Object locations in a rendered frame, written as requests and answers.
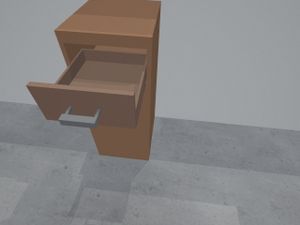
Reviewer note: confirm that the drawer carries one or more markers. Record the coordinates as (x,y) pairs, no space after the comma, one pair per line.
(110,81)

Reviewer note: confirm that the cabinet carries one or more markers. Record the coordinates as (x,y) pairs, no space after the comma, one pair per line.
(130,26)

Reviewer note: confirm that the handle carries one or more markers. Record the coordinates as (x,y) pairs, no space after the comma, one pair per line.
(67,119)

